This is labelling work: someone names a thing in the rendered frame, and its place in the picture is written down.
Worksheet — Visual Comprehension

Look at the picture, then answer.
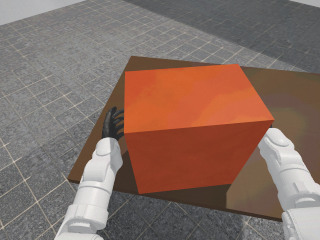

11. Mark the right robot upper arm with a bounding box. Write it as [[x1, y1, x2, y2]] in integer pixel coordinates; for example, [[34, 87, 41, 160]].
[[281, 206, 320, 240]]

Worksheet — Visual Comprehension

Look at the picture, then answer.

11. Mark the robot right forearm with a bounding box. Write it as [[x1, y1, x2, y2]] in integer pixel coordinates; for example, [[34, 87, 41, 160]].
[[257, 128, 320, 212]]

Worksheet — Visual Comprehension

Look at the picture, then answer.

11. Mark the robot left forearm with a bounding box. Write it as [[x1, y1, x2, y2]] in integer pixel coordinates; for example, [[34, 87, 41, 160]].
[[54, 137, 123, 240]]

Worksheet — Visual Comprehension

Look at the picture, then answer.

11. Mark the carton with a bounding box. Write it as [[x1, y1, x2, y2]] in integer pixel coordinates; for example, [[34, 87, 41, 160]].
[[124, 64, 275, 194]]

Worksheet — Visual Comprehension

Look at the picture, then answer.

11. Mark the left robot hand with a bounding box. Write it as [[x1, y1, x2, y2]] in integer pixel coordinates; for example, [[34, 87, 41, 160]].
[[101, 106, 125, 141]]

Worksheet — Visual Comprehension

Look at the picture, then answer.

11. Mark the table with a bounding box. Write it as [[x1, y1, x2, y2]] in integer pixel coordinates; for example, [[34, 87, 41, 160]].
[[67, 56, 320, 223]]

